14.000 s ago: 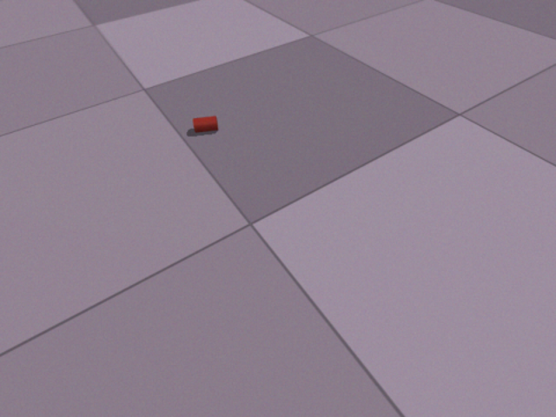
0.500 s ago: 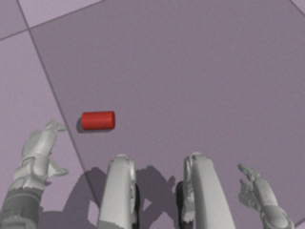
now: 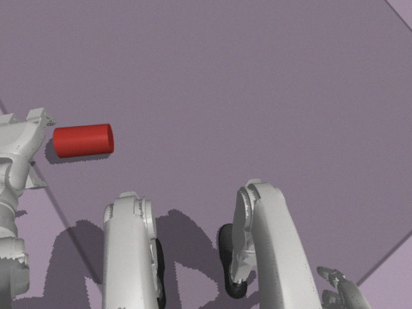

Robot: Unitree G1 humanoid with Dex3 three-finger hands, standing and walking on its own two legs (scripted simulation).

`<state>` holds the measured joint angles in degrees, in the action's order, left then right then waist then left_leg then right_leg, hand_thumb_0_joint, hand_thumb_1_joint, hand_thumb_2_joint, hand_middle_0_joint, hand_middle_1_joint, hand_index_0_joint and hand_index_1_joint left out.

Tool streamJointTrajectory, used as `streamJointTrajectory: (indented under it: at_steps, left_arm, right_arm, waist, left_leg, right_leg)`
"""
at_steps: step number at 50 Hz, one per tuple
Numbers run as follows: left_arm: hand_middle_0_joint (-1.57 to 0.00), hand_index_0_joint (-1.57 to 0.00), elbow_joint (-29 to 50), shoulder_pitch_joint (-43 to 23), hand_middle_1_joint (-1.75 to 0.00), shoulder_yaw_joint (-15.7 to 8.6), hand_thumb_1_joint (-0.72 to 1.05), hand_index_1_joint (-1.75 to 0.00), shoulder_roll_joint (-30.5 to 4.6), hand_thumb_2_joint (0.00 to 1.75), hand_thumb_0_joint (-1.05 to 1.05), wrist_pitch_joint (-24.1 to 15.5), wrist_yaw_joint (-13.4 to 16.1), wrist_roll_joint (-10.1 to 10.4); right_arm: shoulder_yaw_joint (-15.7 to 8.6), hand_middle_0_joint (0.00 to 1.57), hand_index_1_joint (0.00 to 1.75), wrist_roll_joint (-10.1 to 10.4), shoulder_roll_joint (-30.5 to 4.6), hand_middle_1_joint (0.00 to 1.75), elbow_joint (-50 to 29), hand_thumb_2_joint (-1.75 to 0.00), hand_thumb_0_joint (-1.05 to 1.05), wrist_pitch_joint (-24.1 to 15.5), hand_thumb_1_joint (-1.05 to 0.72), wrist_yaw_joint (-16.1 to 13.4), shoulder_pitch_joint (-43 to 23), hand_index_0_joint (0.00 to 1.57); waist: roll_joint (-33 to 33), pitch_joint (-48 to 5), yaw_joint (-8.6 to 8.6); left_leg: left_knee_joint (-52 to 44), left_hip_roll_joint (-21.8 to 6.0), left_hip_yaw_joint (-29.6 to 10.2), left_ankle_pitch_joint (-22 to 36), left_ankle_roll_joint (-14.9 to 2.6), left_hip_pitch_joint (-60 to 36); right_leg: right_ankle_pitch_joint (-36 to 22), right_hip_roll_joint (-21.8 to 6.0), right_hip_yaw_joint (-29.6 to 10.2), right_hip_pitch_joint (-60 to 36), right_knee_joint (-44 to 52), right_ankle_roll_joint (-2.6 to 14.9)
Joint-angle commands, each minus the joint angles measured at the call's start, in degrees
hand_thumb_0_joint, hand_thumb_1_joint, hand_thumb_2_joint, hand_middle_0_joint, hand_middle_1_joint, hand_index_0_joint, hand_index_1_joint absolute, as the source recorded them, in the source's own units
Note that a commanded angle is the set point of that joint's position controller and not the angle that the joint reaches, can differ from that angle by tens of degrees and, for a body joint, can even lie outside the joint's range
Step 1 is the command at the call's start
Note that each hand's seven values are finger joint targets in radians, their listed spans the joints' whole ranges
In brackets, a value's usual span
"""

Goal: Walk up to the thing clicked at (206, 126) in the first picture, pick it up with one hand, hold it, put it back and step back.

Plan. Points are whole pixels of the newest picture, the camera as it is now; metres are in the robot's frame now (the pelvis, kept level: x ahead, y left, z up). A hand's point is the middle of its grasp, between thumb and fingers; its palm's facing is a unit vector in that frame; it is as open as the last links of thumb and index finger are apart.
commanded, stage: rise first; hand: left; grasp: from above
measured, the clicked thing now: (85, 140) +0.51 +0.31 -0.35
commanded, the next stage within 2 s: none
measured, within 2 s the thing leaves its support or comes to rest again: neither
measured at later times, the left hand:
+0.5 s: hand (46, 146) +0.44 +0.34 -0.20, palm faces -0.45 -0.06 -0.89, open 13.9 cm
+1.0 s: hand (54, 144) +0.46 +0.34 -0.22, palm faces -0.46 -0.07 -0.89, open 14.1 cm
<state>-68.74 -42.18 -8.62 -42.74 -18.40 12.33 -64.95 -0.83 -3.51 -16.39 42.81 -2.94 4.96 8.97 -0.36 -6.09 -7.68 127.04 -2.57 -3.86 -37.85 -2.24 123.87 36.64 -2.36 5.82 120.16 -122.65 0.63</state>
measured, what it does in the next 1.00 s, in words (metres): lowers itself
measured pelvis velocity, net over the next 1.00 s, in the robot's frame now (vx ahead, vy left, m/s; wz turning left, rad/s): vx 0.01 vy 0.00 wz -0.05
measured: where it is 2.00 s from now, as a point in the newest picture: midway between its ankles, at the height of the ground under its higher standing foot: (194, 280)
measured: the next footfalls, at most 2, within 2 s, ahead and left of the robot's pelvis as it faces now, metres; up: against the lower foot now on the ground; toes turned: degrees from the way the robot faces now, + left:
none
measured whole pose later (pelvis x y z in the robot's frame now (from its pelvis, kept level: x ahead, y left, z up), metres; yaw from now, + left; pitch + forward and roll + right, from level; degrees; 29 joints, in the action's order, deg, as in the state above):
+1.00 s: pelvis +0.01 +0.00 -0.05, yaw -3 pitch +34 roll -9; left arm -78.7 -51.6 -9.7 -49.3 -19.1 19.4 -73.9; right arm 3.1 -8.0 -16.5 41.8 -1.5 8.6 8.1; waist -1.7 -1.3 -11.8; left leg 137.3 -2.7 -5.9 -39.9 -2.9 132.3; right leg 38.0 -1.9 7.3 127.3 -131.2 0.0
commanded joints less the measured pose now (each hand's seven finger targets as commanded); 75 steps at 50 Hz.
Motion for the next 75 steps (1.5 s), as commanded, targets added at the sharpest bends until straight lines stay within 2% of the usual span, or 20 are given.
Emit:
streamJointTrajectory:
  at_steps: [1, 6, 7, 10, 15, 16, 17, 20, 21, 22, 24, 35, 49, 52, 53, 57, 58, 62, 64, 75]
  left_arm:
    - [-0.08, -0.07, 5.92, -16.67, -0.96, -2.18, -0.53, -0.97, -17.33, 1.00, 0.00, -0.77, 3.88, -2.05]
    - [-0.10, -0.09, 4.64, -18.83, -0.94, -2.46, -0.51, -0.94, -18.44, 0.98, 0.00, -1.32, 5.21, -4.24]
    - [-0.09, -0.10, 6.99, -20.48, -0.95, -2.37, -0.50, -0.95, -18.95, 0.97, 0.00, -1.50, 5.52, -4.58]
    - [-0.11, -0.11, 3.69, -19.54, -0.94, -2.01, -0.49, -0.93, -18.62, 0.96, 0.00, -1.72, 6.16, -5.88]
    - [-0.11, -0.11, 3.16, -21.44, -0.95, -3.66, -0.49, -0.95, -21.04, 0.96, 0.00, -2.38, 7.94, -8.41]
    - [-0.10, -0.10, 3.08, -22.67, -0.96, -3.32, -0.49, -0.95, -20.39, 0.96, 0.00, -2.40, 8.38, -8.33]
    - [-0.10, -0.10, 2.11, -22.40, -0.95, -4.87, -0.50, -0.95, -21.96, 0.96, 0.00, -2.36, 9.03, -8.37]
    - [-0.10, -0.10, 0.03, -23.36, -0.97, -3.01, -0.51, -0.97, -20.10, 0.96, 0.00, -1.98, 9.27, -8.08]
    - [-0.10, -0.11, 0.32, -24.04, -0.97, -3.92, -0.50, -0.96, -21.63, 0.96, 0.00, -1.99, 9.47, -8.19]
    - [-0.10, -0.10, -0.82, -23.03, -0.97, -3.38, -0.51, -0.97, -21.61, 0.97, 0.00, -1.58, 9.48, -8.59]
    - [-0.10, -0.11, -0.66, -24.00, -0.98, -3.22, -0.50, -0.97, -21.63, 0.96, 0.00, -1.27, 9.64, -8.33]
    - [-0.08, -0.08, 0.13, -23.19, -0.99, -4.16, -0.53, -0.99, -23.29, 0.99, 0.00, -1.00, 8.70, -7.80]
    - [-0.06, -0.06, -2.54, -25.18, -1.01, -3.27, -0.55, -1.01, -23.75, 1.00, 0.00, -0.82, 9.59, -7.82]
    - [-0.06, -0.07, -2.53, -25.74, -1.02, -3.00, -0.54, -1.01, -23.52, 1.00, 0.00, -0.82, 9.90, -8.16]
    - [-0.07, -0.04, -3.33, -24.17, -0.97, -2.96, -0.61, -1.00, -23.03, 1.08, 0.00, -0.64, 9.87, -8.07]
    - [-0.06, -0.06, -3.68, -24.88, -1.01, -2.91, -0.56, -1.02, -23.61, 1.01, 0.00, -0.37, 10.27, -8.21]
    - [-0.07, -0.06, -4.27, -25.02, -1.00, -2.71, -0.56, -1.01, -23.10, 1.02, 0.00, -0.35, 10.13, -8.24]
    - [-0.07, -0.06, -2.49, -24.98, -1.00, -3.98, -0.57, -1.01, -24.89, 1.02, 0.00, -0.54, 10.13, -8.16]
    - [-0.07, -0.06, -2.62, -25.26, -1.01, -3.36, -0.56, -1.01, -23.88, 1.02, 0.00, -0.63, 10.14, -7.84]
    - [-0.07, -0.07, -3.75, -25.51, -1.01, -4.27, -0.56, -1.01, -25.83, 1.01, 0.00, -1.64, 9.80, -8.19]
  right_arm:
    - [-4.27, 0.20, 0.30, -0.93, -12.63, 0.30, -2.20, -0.90, 0.00, -0.03, -0.90, -0.42, 8.11, 0.20]
    - [-4.13, 0.20, 0.30, -1.95, -13.16, 0.30, -1.43, -0.90, 0.00, 0.82, -0.91, 0.41, 9.86, 0.20]
    - [-4.10, 0.20, 0.30, -2.02, -12.84, 0.30, -1.53, -0.90, 0.00, 1.07, -0.90, 0.40, 9.77, 0.20]
    - [-3.91, 0.20, 0.30, -2.54, -13.32, 0.30, -1.25, -0.90, 0.00, 1.43, -0.91, 0.86, 9.95, 0.20]
    - [-3.68, 0.20, 0.30, -3.23, -13.65, 0.30, -1.23, -0.91, 0.00, 2.07, -0.91, 1.45, 10.45, 0.20]
    - [-3.68, 0.20, 0.30, -3.30, -13.43, 0.30, -1.44, -0.90, 0.00, 2.00, -0.91, 1.53, 10.10, 0.20]
    - [-3.29, 0.20, 0.30, -3.61, -13.24, 0.30, -1.20, -0.90, 0.00, 2.09, -0.91, 1.72, 10.58, 0.20]
    - [-3.04, 0.20, 0.30, -3.96, -13.36, 0.30, -1.42, -0.91, 0.00, 1.62, -0.91, 1.87, 10.38, 0.20]
    - [-3.05, 0.20, 0.30, -4.02, -13.49, 0.30, -1.40, -0.91, 0.00, 1.57, -0.91, 1.82, 10.49, 0.20]
    - [-2.76, 0.20, 0.30, -3.94, -13.24, 0.30, -1.30, -0.91, 0.00, 1.61, -0.92, 1.81, 10.36, 0.20]
    - [-2.44, 0.20, 0.30, -4.10, -13.06, 0.30, -1.30, -0.91, 0.00, 1.59, -0.91, 1.93, 10.15, 0.20]
    - [-1.83, 0.20, 0.30, -4.63, -13.68, 0.30, -1.24, -0.91, 0.00, 1.72, -0.91, 2.44, 11.82, 0.20]
    - [-0.92, 0.20, 0.30, -4.60, -14.65, 0.30, -1.49, -0.90, 0.00, 1.45, -0.91, 2.68, 11.04, 0.20]
    - [-0.57, 0.20, 0.30, -4.72, -14.52, 0.30, -1.25, -0.90, 0.00, 1.36, -0.91, 2.66, 10.77, 0.20]
    - [-0.54, 0.20, 0.30, -4.63, -14.46, 0.30, -1.26, -0.91, 0.00, 1.29, -0.92, 2.67, 10.85, 0.20]
    - [-0.40, 0.20, 0.30, -4.55, -14.42, 0.30, -1.16, -0.90, 0.00, 1.20, -0.91, 2.66, 10.32, 0.20]
    - [-0.56, 0.20, 0.30, -4.60, -14.61, 0.30, -1.19, -0.90, 0.00, 1.17, -0.91, 2.73, 10.58, 0.20]
    - [-0.41, 0.20, 0.30, -4.53, -14.73, 0.30, -1.35, -0.91, 0.00, 0.96, -0.91, 2.95, 11.01, 0.20]
    - [-0.39, 0.20, 0.30, -4.57, -14.61, 0.30, -1.20, -0.91, 0.00, 0.97, -0.91, 3.04, 10.69, 0.20]
    - [-0.14, 0.20, 0.30, -5.10, -14.74, 0.30, -0.96, -0.91, 0.00, 1.31, -0.91, 3.39, 11.18, 0.20]
  waist:
    - [14.69, -34.34, 0.87]
    - [15.27, -36.04, -0.40]
    - [15.84, -37.64, 0.18]
    - [16.08, -36.07, -0.77]
    - [16.73, -36.96, -0.84]
    - [16.35, -37.00, -1.17]
    - [15.46, -36.98, -1.41]
    - [14.41, -35.45, -2.30]
    - [14.25, -35.69, -2.40]
    - [13.99, -35.55, -1.61]
    - [14.40, -35.94, -1.77]
    - [16.67, -35.64, -2.79]
    - [16.66, -32.78, -4.05]
    - [17.48, -33.76, -3.96]
    - [17.31, -33.42, -3.50]
    - [18.32, -32.91, -3.50]
    - [17.00, -32.44, -4.41]
    - [18.64, -33.32, -3.70]
    - [17.74, -33.21, -4.14]
    - [17.64, -33.91, -4.71]
  left_leg:
    - [-15.38, 2.23, -0.49, 3.84, 1.12, -29.93]
    - [-12.25, 2.28, -0.74, 9.07, 1.27, -30.62]
    - [-11.80, 2.36, -0.33, 9.55, 1.12, -31.01]
    - [-11.52, 2.12, -1.44, 10.31, 1.46, -31.58]
    - [-10.04, 2.15, -1.59, 10.74, 1.38, -31.12]
    - [-9.39, 2.23, -1.08, 9.82, 1.10, -29.70]
    - [-8.86, 2.33, -0.87, 9.55, 0.86, -28.41]
    - [-7.59, 2.36, -0.28, 9.35, 0.37, -26.86]
    - [-7.17, 2.36, -0.07, 9.51, 0.28, -25.94]
    - [-6.82, 2.40, 0.56, 9.83, 0.15, -25.40]
    - [-6.30, 2.54, 1.16, 9.81, 0.02, -24.01]
    - [-4.92, 1.96, -0.18, 12.52, 0.47, -25.57]
    - [-4.73, 1.92, -0.77, 7.74, 0.38, -22.47]
    - [-4.35, 2.00, -0.74, 8.02, 0.50, -22.71]
    - [-4.37, 1.86, -0.89, 8.91, 0.59, -23.90]
    - [-4.28, 1.91, -0.63, 8.31, 0.64, -22.72]
    - [-4.17, 1.92, -1.08, 7.97, 0.57, -22.61]
    - [-4.01, 1.96, -1.19, 9.70, 0.74, -23.49]
    - [-3.84, 1.90, -1.41, 9.66, 0.70, -23.50]
    - [-1.33, 2.08, -0.59, 11.60, 0.41, -21.88]
  right_leg:
    - [-3.63, 2.81, 0.97, -10.47, 10.44, 1.91]
    - [-7.25, 2.51, 1.00, -10.33, 8.44, 1.64]
    - [-7.67, 2.84, 1.07, -10.68, 8.52, 1.76]
    - [-7.44, 2.54, 1.51, -8.43, 7.17, 1.68]
    - [-7.81, 2.74, 1.87, -7.75, 6.14, 1.66]
    - [-7.80, 2.81, 1.77, -8.16, 6.08, 1.56]
    - [-8.05, 2.90, 1.81, -9.29, 6.05, 1.51]
    - [-8.29, 3.04, 1.73, -8.98, 6.20, 1.32]
    - [-8.82, 3.17, 1.77, -9.67, 6.14, 1.25]
    - [-9.23, 3.28, 1.46, -10.73, 6.55, 1.22]
    - [-9.42, 3.48, 1.30, -11.68, 6.62, 1.15]
    - [-11.65, 3.45, 2.10, -10.60, 4.42, 1.20]
    - [-8.50, 3.75, 2.81, -8.11, 3.48, 1.45]
    - [-8.57, 3.87, 2.91, -7.81, 2.96, 1.52]
    - [-8.99, 3.86, 2.94, -7.44, 2.93, 1.50]
    - [-8.83, 3.72, 2.93, -7.01, 2.52, 1.54]
    - [-8.67, 3.74, 3.12, -6.57, 2.56, 1.49]
    - [-9.85, 3.44, 3.07, -7.27, 1.74, 1.42]
    - [-9.87, 3.52, 3.20, -6.78, 1.59, 1.42]
    - [-11.42, 3.84, 3.19, -8.60, 1.37, 1.27]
